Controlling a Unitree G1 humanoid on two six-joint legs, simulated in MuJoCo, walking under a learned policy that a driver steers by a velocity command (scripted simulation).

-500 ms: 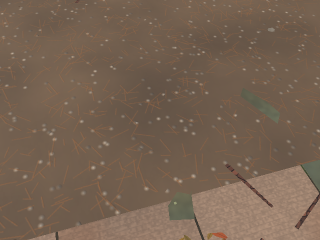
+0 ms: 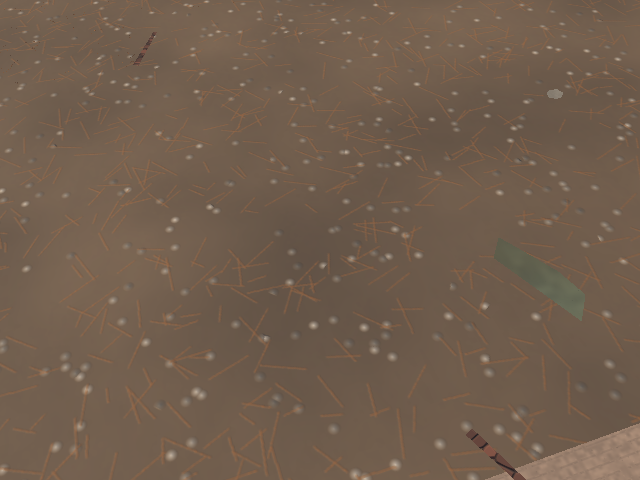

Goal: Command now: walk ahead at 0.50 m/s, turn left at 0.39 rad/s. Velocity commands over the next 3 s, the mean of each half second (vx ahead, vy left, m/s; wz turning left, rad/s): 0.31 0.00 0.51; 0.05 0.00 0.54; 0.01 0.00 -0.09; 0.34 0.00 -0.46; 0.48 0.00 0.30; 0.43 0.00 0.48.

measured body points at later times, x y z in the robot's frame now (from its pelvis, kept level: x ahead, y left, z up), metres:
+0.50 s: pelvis +0.19 +0.05 -0.02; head +0.23 +0.07 +0.43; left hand +0.21 +0.32 -0.15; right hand +0.38 -0.18 -0.13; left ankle +0.26 +0.12 -0.74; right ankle +0.16 -0.10 -0.65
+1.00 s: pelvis +0.24 +0.01 +0.00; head +0.27 +0.00 +0.45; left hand +0.18 +0.30 -0.10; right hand +0.48 -0.17 -0.13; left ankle +0.21 +0.11 -0.69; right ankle +0.29 -0.08 -0.74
